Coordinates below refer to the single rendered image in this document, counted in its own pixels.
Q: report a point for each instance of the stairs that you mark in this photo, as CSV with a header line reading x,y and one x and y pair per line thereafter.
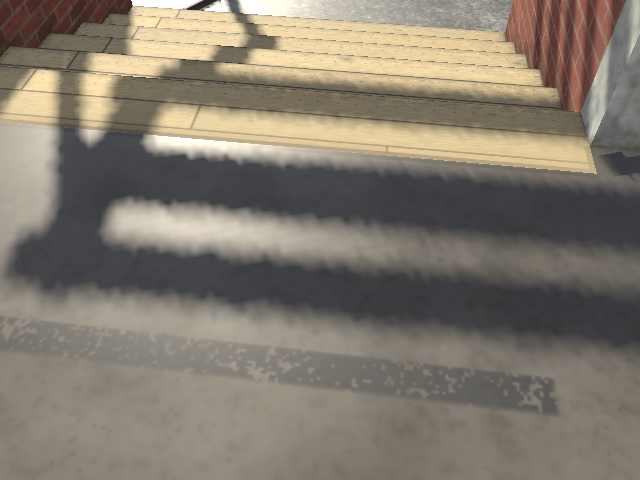
x,y
378,59

